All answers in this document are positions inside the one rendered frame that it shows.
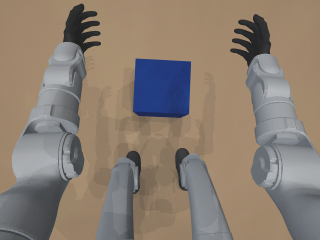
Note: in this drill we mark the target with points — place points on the left robot foot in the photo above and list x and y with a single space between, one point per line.
135 157

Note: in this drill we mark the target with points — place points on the carton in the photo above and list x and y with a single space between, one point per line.
162 88

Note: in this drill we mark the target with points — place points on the robot right thigh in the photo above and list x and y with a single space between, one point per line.
208 221

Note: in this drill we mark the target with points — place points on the left robot hand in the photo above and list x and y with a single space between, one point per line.
74 28

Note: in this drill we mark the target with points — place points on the left robot forearm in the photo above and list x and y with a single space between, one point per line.
60 94

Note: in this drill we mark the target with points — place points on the right robot hand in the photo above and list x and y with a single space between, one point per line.
260 38

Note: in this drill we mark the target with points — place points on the robot left upper arm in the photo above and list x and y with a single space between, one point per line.
43 163

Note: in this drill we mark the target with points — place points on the robot right upper arm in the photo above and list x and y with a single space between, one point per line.
290 174

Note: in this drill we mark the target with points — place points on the right robot forearm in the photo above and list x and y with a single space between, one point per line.
273 105

